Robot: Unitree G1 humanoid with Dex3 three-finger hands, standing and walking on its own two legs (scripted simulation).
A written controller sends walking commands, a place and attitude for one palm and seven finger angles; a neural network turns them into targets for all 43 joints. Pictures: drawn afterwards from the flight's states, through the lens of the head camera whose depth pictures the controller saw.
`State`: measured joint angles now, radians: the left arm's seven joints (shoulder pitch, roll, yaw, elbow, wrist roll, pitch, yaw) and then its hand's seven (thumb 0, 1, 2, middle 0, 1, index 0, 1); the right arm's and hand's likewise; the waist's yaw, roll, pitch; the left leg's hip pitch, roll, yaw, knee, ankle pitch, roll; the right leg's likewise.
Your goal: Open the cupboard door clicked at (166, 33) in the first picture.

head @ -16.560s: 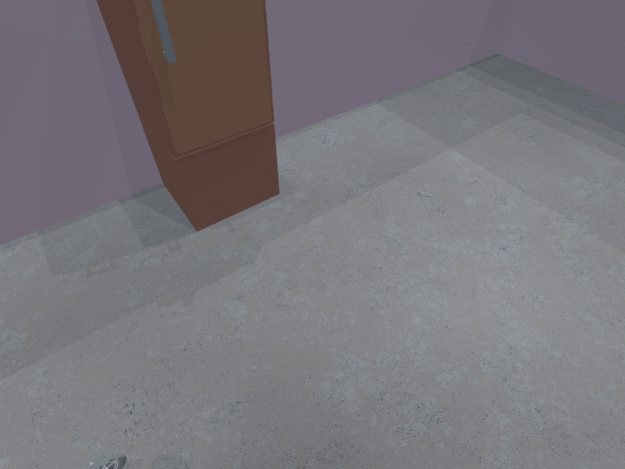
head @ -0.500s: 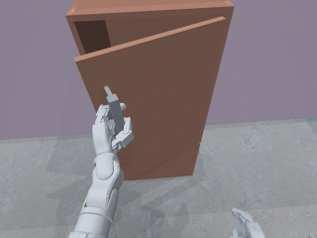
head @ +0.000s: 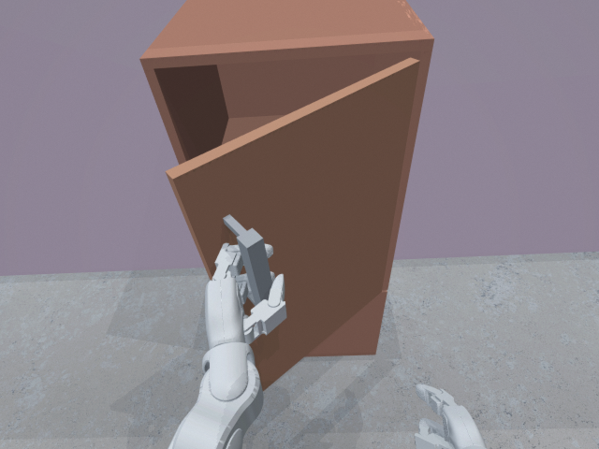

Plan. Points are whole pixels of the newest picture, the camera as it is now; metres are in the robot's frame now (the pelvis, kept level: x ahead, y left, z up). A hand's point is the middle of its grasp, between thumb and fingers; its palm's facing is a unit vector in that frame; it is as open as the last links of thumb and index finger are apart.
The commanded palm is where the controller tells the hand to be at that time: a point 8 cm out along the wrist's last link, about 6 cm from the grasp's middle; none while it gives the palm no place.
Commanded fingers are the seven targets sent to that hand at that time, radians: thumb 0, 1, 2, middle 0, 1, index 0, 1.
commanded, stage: pull the door open along its arc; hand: left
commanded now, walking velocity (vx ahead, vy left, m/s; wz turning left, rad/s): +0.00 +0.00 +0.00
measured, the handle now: (251, 273) +0.33 +0.07 +0.09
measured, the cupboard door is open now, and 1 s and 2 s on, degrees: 40 37 36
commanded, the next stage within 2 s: open thumb and fingers to let go in 0.10 s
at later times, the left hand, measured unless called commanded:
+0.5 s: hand (267, 299) +0.28 +0.05 +0.10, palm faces +0.39 -0.92 -0.03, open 8.3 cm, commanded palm +0.24 +0.08 +0.09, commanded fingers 0.00 -0.22 0.42 -0.32 -1.23 -0.32 -1.23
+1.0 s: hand (267, 299) +0.28 +0.05 +0.10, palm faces +0.31 -0.95 -0.04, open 15.1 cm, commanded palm +0.24 +0.08 +0.09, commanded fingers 0.00 -0.50 0.30 -0.15 -0.30 -0.15 -0.30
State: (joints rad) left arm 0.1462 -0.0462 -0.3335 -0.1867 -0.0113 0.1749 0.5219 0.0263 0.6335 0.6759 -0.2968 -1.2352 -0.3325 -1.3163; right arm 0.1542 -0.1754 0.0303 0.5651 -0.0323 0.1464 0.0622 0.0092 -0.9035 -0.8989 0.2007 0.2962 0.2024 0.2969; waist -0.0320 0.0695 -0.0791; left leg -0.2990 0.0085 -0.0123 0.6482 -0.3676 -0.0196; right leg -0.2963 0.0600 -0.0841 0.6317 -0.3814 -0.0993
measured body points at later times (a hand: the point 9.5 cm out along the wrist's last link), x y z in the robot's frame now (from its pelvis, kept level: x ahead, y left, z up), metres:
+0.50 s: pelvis -0.02 -0.03 +0.00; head -0.02 -0.07 +0.45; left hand +0.25 +0.09 +0.11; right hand +0.17 -0.23 -0.11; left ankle -0.03 +0.15 -0.72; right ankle -0.03 -0.05 -0.72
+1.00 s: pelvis -0.05 +0.01 +0.00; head -0.05 -0.02 +0.45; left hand +0.26 +0.10 +0.10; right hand +0.13 -0.21 -0.11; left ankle -0.03 +0.15 -0.72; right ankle -0.03 -0.05 -0.72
